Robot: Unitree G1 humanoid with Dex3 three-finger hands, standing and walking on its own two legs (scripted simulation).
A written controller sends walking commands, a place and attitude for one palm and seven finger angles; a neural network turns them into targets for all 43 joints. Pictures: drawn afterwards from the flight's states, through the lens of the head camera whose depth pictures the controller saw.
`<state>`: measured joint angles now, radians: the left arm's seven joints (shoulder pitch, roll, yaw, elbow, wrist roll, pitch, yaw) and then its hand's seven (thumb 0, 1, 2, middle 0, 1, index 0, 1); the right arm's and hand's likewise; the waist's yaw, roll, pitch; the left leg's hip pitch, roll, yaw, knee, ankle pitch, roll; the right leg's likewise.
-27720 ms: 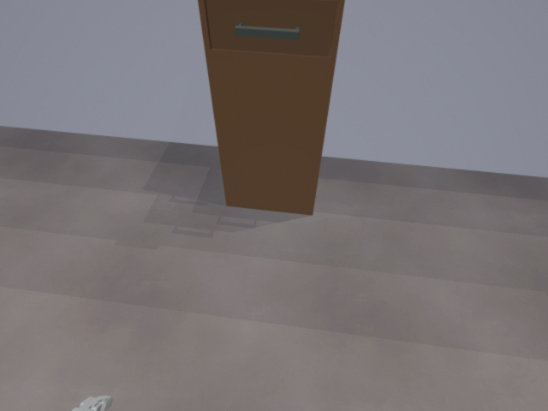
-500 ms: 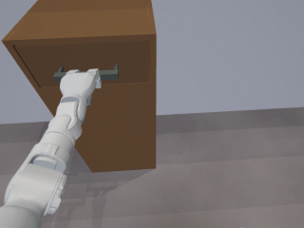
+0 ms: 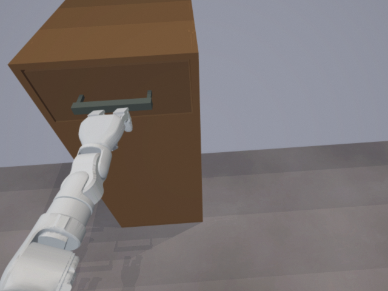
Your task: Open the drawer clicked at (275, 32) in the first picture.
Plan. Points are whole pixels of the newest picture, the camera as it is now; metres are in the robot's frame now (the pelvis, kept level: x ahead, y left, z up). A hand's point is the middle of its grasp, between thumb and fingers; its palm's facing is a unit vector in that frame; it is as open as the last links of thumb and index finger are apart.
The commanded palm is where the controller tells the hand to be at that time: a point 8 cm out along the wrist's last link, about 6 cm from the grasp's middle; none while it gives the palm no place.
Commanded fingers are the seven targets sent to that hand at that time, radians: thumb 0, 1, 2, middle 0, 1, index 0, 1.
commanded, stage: pull the drawer open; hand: left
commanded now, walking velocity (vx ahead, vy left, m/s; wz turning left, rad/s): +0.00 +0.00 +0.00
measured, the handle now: (114, 101) +0.54 +0.22 +0.11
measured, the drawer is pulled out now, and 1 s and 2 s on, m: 0.00 0.00 0.00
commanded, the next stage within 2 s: none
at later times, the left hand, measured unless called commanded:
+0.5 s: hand (106, 169) +0.35 +0.20 +0.08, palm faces +0.01 -0.09 -1.00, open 4.9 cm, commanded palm +0.32 +0.21 +0.14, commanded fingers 0.00 0.90 0.90 -0.40 -1.35 -0.40 -1.35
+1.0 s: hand (99, 192) +0.29 +0.19 +0.08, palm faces +0.04 -0.13 -0.99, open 4.9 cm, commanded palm +0.26 +0.20 +0.14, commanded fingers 0.00 0.90 0.90 -0.40 -1.35 -0.40 -1.35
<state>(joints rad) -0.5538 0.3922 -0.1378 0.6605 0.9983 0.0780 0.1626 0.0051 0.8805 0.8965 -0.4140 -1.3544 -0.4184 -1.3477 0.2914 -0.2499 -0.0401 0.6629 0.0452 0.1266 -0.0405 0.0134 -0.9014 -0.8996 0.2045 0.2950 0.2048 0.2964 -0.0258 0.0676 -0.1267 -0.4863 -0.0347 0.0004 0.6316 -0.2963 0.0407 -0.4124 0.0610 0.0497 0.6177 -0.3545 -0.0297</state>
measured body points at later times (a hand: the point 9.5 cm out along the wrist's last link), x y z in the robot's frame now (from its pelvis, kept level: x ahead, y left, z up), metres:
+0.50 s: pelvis +0.01 -0.01 +0.00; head +0.01 -0.04 +0.45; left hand +0.34 +0.20 +0.13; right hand +0.21 -0.23 -0.10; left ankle +0.01 +0.09 -0.72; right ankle -0.03 -0.11 -0.72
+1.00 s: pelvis +0.01 -0.01 +0.00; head +0.00 -0.05 +0.45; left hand +0.28 +0.20 +0.13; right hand +0.21 -0.24 -0.10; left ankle +0.01 +0.09 -0.72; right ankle -0.03 -0.11 -0.72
